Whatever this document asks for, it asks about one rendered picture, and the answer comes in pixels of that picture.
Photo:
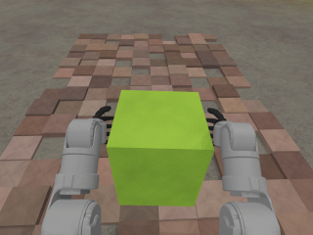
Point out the left robot forearm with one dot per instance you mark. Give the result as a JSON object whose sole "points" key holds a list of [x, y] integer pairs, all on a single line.
{"points": [[79, 167]]}

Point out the robot left hand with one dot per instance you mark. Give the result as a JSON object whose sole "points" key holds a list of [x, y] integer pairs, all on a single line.
{"points": [[99, 114]]}

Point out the robot left upper arm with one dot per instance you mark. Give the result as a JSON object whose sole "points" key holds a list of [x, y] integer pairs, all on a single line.
{"points": [[73, 217]]}

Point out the robot right hand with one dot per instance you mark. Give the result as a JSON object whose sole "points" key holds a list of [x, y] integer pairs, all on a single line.
{"points": [[214, 120]]}

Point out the robot right upper arm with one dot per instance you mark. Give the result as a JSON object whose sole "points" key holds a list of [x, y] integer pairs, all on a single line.
{"points": [[247, 218]]}

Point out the carton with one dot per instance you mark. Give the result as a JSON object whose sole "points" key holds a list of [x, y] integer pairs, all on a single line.
{"points": [[159, 148]]}

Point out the right robot forearm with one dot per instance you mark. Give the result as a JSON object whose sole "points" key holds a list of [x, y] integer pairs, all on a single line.
{"points": [[241, 164]]}

